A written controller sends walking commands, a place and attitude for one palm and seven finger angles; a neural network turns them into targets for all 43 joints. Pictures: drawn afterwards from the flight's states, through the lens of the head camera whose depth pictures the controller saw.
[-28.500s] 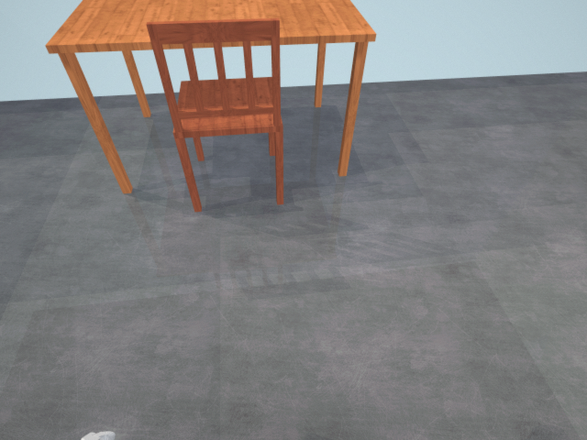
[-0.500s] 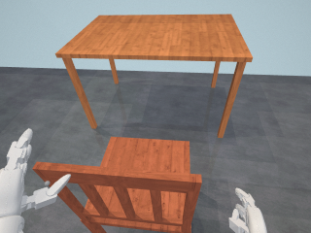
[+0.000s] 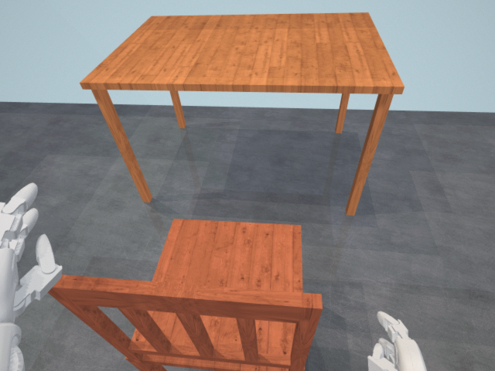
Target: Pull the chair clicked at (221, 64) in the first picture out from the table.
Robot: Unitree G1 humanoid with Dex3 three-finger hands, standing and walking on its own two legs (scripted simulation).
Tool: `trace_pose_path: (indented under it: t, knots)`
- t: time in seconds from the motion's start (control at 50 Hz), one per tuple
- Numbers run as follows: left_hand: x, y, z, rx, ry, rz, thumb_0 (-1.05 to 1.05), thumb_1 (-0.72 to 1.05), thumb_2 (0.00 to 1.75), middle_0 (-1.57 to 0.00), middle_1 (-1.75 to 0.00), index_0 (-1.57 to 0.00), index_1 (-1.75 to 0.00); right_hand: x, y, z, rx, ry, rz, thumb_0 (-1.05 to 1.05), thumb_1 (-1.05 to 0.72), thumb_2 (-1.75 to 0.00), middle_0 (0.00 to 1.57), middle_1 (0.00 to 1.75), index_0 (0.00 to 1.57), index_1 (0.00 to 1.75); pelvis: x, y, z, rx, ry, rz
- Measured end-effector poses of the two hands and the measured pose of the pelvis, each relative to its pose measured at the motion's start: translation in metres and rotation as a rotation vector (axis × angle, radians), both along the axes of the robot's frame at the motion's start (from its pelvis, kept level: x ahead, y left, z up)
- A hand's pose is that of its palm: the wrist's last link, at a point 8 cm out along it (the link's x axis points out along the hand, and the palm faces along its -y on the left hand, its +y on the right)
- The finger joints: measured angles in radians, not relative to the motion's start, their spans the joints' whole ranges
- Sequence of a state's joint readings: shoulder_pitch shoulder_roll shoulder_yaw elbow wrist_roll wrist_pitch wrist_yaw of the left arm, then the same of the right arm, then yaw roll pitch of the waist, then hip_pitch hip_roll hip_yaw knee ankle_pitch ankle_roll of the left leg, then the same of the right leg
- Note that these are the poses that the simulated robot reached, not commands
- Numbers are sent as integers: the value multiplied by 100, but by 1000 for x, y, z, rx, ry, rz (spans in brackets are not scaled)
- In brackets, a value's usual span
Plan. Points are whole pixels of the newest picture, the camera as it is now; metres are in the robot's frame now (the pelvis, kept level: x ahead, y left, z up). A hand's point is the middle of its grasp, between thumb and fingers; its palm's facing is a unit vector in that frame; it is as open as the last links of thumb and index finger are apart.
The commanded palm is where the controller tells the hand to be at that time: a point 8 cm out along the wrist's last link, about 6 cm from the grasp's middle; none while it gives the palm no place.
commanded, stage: draw the hand back to the body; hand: left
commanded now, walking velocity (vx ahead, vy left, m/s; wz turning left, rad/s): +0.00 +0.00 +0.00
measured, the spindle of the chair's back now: (197, 333) +0.21 +0.14 -0.12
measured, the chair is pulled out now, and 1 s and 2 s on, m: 0.68 0.68 0.68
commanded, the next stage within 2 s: step back with the hand held close in 0.06 s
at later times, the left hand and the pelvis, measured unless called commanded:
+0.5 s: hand (50, 280) +0.18 +0.26 +0.15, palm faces +0.35 -0.76 -0.55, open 7.4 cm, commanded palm +0.11 +0.31 +0.18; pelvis -0.03 +0.01 +0.00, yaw -1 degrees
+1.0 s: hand out of the picture +0.10 +0.29 +0.16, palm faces +0.47 -0.74 -0.48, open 7.4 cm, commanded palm +0.03 +0.32 +0.18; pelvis -0.10 +0.01 -0.01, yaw +1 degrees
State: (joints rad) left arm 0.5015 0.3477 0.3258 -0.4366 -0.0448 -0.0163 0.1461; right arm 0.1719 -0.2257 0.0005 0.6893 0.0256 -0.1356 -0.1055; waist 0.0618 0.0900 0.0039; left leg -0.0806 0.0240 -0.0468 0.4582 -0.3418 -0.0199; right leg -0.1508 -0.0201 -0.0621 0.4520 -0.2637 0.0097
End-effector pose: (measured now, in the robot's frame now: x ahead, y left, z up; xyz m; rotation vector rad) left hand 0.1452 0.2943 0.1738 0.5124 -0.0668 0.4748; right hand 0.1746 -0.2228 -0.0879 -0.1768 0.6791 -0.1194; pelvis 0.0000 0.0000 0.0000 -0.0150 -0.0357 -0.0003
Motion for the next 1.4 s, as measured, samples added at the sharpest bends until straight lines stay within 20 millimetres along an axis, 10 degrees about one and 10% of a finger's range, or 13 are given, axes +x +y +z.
trace_pose_path:
  t: [0.42,0.94,1.4]
  knots:
    - [4,5,4,64,35,-68,1,89,90,-21,-30,-21,-30,-19,1,1,2,63,-51,1,-90,-89,20,30,21,30,-21,10,2,13,42,-11]
    - [-86,24,1,75,-100,-40,1,88,90,-21,-30,-21,-30,-120,-5,7,-96,66,-76,2,-90,-89,20,30,21,30,-98,14,-9,-10,36,2]
    - [-127,26,8,157,-147,-61,1,88,90,-22,-30,-21,-30,-148,-1,-2,-104,91,-17,2,-90,-89,20,30,21,30,-135,13,-17,-15,52,51]
